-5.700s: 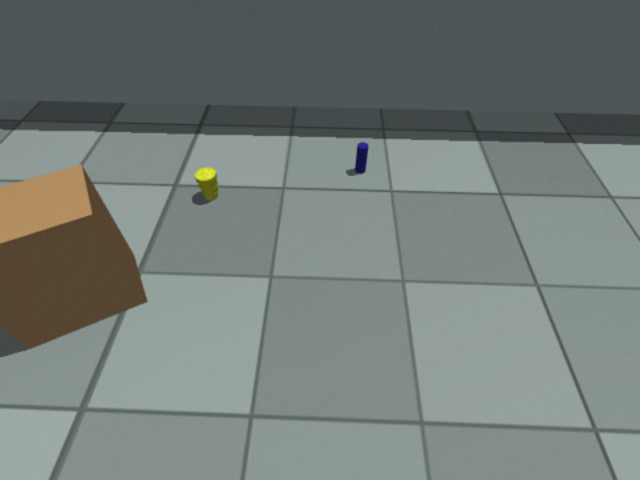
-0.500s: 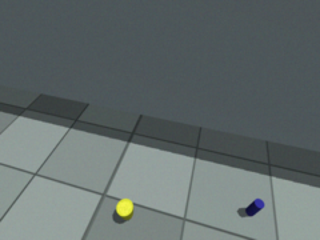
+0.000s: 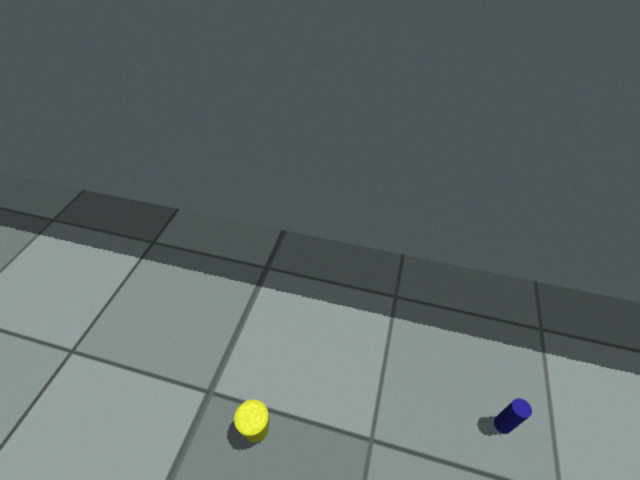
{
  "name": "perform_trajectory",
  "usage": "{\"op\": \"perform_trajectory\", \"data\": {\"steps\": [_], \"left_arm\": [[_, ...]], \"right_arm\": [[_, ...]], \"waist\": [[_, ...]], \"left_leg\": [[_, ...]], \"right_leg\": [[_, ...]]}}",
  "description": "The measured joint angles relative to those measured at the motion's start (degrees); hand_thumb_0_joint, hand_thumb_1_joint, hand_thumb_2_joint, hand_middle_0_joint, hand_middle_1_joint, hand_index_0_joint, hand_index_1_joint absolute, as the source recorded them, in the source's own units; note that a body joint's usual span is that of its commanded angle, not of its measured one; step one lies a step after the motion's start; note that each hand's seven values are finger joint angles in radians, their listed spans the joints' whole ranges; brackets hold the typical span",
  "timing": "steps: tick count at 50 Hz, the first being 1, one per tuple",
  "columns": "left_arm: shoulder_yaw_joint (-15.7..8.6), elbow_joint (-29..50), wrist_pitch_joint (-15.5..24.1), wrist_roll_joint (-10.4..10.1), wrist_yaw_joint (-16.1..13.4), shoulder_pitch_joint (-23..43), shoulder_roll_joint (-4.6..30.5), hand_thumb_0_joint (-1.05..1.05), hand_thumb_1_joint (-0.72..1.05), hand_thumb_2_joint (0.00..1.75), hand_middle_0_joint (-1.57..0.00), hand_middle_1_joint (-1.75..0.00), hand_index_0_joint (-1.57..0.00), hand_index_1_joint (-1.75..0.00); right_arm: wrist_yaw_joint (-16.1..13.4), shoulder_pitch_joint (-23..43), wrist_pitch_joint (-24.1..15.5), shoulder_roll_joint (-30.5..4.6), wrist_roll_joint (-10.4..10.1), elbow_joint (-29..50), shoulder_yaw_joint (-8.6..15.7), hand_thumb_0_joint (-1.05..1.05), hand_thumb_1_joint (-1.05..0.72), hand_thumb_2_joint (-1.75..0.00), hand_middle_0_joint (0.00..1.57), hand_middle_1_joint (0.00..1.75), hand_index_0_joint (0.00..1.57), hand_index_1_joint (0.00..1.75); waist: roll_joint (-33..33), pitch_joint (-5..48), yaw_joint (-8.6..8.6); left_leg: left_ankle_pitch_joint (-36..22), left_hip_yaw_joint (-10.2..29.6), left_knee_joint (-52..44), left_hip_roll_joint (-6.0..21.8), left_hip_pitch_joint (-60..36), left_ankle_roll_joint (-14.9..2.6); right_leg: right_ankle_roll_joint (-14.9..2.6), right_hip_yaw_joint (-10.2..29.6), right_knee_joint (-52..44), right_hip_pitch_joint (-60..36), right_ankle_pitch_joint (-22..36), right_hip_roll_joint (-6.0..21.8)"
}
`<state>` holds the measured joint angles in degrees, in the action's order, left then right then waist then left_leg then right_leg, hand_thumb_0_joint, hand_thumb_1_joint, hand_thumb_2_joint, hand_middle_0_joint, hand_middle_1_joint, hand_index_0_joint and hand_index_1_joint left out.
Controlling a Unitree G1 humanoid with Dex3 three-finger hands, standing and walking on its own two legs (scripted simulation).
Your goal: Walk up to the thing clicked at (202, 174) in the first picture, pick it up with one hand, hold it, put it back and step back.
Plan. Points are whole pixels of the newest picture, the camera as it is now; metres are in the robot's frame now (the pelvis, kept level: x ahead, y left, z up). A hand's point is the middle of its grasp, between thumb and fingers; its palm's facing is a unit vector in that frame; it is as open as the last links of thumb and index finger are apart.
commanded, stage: stand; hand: left
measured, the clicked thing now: (254, 424) +0.39 +0.21 -0.72
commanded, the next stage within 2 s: none
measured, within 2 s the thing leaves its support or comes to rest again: neither
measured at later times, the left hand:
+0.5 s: hand out of the picture +0.07 +0.24 -0.16, palm faces -0.01 -0.94 -0.33, open 7.4 cm
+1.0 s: hand out of the picture +0.08 +0.24 -0.16, palm faces -0.02 -0.94 -0.34, open 7.4 cm
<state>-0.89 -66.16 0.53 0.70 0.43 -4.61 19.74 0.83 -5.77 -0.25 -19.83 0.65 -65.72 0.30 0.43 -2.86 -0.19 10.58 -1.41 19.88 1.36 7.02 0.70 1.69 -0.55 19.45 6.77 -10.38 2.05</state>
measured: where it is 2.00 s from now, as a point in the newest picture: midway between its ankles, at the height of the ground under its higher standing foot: outside the picture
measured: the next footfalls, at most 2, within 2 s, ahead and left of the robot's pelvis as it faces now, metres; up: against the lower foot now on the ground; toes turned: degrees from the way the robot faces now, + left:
none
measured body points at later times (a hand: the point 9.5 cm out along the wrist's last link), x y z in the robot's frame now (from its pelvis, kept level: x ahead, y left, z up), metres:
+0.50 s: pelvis +0.00 -0.01 +0.00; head +0.01 -0.01 +0.45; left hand +0.07 +0.29 -0.13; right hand +0.08 -0.31 -0.13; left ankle +0.00 +0.13 -0.75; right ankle +0.00 -0.14 -0.75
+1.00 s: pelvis +0.00 -0.01 +0.00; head +0.02 -0.01 +0.45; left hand +0.08 +0.29 -0.13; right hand +0.08 -0.31 -0.13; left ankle +0.00 +0.13 -0.75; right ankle +0.00 -0.14 -0.75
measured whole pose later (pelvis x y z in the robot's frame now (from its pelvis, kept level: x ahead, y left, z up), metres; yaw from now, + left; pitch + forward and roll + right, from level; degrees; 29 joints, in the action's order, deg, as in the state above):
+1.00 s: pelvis +0.00 -0.01 +0.00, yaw +1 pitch -2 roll +0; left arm -0.1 -65.0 0.6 0.4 0.3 -5.7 20.2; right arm 0.7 -5.7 -0.3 -19.7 0.7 -65.6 -0.2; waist -0.1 -3.0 -0.2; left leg 9.8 -0.6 18.2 2.2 6.5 1.7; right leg 0.8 -1.4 17.9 6.1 -10.0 1.2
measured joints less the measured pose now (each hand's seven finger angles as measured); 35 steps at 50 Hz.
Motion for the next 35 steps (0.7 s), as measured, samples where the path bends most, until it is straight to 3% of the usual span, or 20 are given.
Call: {"op": "perform_trajectory", "data": {"steps": [15, 35], "left_arm": [[0.7, 0.4, 0.0, -0.3, -0.2, -0.4, 0.1, 0.00, 0.90, 0.89, -0.21, -0.30, -0.20, -0.30], [0.7, 0.8, -0.1, -0.3, -0.1, -1.3, 0.4, 0.00, 0.90, 0.89, -0.21, -0.30, -0.20, -0.30]], "right_arm": [[-0.1, 2.2, 0.0, 0.2, -0.2, 0.2, -0.2, 0.00, -0.90, -0.90, 0.21, 0.30, 0.20, 0.30], [-0.1, 0.3, 0.1, 0.0, 0.0, -0.1, -0.4, 0.00, -0.90, -0.90, 0.21, 0.30, 0.20, 0.30]], "waist": [[-0.6, -0.6, 0.05], [-0.4, -0.4, 0.01]], "left_leg": [[-1.2, 0.4, -1.7, 0.4, -0.4, 0.59], [-1.0, 0.8, -1.5, 0.8, -0.1, 0.96]], "right_leg": [[-0.44, -0.5, -1.5, -0.4, 1.0, -0.4], [-0.84, -0.8, -1.4, -0.2, 0.7, -0.8]]}}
